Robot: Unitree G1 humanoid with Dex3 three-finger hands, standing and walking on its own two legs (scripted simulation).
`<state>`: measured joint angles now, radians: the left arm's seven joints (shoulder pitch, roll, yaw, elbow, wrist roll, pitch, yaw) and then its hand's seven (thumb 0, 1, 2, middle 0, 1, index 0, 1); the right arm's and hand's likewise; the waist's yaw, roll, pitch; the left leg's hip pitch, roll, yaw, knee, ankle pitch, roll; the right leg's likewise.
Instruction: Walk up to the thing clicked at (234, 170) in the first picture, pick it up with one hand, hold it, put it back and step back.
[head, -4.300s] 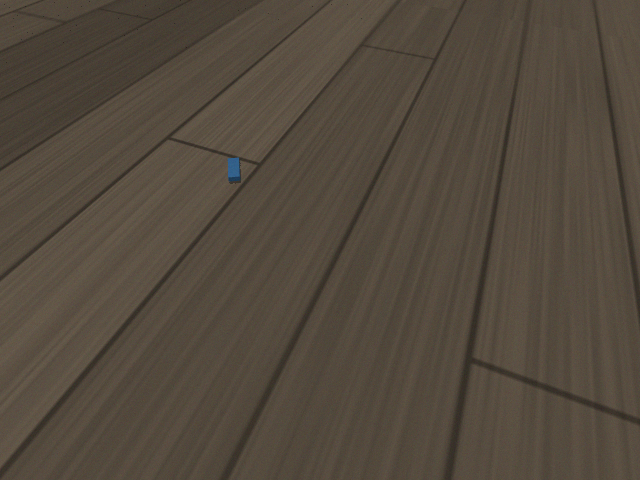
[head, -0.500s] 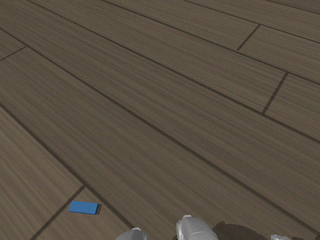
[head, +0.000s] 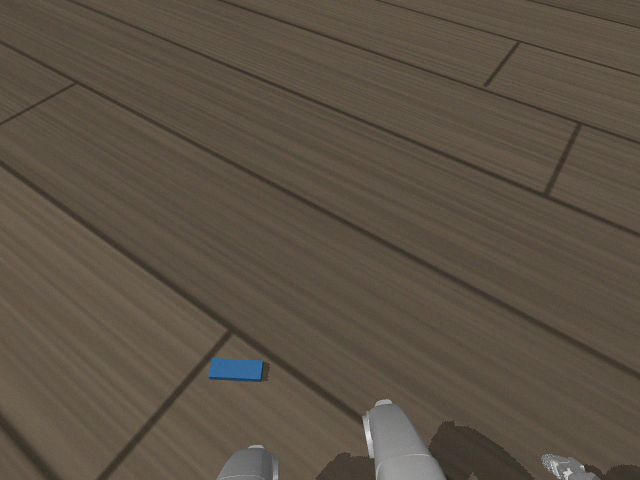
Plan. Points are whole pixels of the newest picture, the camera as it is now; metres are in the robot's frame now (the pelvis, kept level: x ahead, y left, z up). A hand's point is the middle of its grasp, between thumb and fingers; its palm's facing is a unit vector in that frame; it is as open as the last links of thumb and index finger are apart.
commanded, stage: walk up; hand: left
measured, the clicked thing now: (236, 369) +0.49 +0.24 -0.70
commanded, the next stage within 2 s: none
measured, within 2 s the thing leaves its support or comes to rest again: neither
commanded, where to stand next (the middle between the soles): +0.10 +0.01 m, yaw -6 degrees
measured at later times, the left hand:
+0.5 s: hand out of the picture +0.04 +0.35 -0.12, palm faces -0.18 -0.92 -0.36, open 7.4 cm
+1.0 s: hand out of the picture +0.12 +0.30 -0.11, palm faces -0.18 -0.92 -0.35, open 7.4 cm
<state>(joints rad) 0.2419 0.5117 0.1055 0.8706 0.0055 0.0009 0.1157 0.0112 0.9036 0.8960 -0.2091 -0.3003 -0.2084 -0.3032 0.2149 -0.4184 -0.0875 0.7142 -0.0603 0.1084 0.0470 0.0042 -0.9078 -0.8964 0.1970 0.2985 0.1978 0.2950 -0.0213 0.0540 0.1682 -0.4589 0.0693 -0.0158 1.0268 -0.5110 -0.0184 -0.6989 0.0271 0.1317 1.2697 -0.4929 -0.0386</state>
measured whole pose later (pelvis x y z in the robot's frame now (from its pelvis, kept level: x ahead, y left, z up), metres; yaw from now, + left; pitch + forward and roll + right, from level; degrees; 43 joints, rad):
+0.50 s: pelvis -0.03 +0.09 +0.04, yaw -9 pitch -3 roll +0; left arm 0.33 0.40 0.06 0.91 0.04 0.00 -0.03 0.01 0.90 0.90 -0.21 -0.30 -0.21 -0.30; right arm 0.30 -0.45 -0.07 0.88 -0.02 -0.07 0.01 0.01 -0.90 -0.90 0.20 0.30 0.20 0.30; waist 0.01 -0.04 0.08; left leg -0.36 0.01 0.06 0.67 -0.26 0.02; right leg -0.23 -0.03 0.06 0.76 -0.46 -0.04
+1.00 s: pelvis +0.00 +0.06 +0.04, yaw -9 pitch -2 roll +0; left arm 0.15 0.37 0.04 1.02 0.02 0.04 -0.03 0.01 0.91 0.90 -0.20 -0.30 -0.20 -0.30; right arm 0.22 -0.40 -0.01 1.00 0.00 -0.04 -0.02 0.01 -0.90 -0.90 0.20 0.30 0.20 0.30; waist -0.01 0.00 0.09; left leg -0.33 0.03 0.00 0.68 -0.31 -0.02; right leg -0.32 -0.05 0.00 0.69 -0.34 0.03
